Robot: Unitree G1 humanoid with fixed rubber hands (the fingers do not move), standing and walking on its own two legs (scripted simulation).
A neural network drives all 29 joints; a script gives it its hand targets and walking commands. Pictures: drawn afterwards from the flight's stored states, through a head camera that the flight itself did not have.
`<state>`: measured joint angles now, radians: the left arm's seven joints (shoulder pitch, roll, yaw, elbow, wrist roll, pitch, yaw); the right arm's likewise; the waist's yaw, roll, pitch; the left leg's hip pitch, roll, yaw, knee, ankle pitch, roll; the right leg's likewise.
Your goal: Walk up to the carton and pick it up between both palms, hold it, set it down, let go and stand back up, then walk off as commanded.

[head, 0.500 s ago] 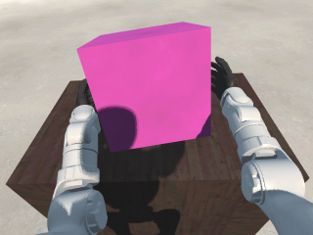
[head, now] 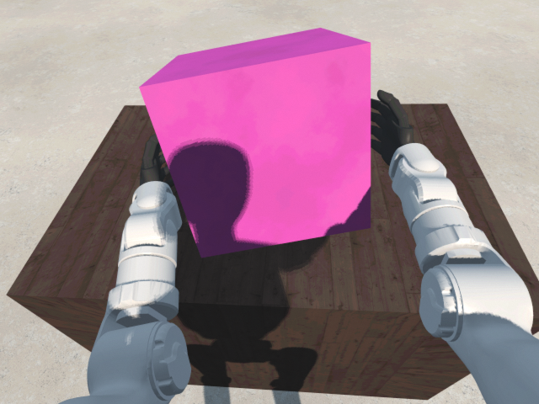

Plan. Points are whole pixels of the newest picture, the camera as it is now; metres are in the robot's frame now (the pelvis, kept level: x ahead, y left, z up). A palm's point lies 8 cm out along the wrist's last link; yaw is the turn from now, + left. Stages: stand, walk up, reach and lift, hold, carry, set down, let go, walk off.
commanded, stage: set down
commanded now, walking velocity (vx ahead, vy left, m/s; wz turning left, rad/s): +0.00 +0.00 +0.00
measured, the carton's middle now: (265, 133) +0.52 +0.01 +0.13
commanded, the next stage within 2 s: none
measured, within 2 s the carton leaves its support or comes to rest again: neither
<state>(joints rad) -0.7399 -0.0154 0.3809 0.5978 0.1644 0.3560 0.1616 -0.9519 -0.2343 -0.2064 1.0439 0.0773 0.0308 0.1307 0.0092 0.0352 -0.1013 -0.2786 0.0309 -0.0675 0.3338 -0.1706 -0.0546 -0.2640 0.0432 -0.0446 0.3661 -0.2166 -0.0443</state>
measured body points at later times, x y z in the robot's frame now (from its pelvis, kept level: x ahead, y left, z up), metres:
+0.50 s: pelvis +0.01 -0.01 +0.00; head +0.08 -0.04 +0.44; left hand +0.43 +0.14 +0.08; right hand +0.47 -0.21 +0.10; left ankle +0.00 +0.15 -0.74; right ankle -0.02 -0.08 -0.75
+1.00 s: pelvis -0.01 -0.01 +0.00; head +0.05 +0.00 +0.44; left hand +0.41 +0.16 +0.07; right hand +0.46 -0.20 +0.11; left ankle -0.01 +0.15 -0.75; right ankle -0.02 -0.08 -0.75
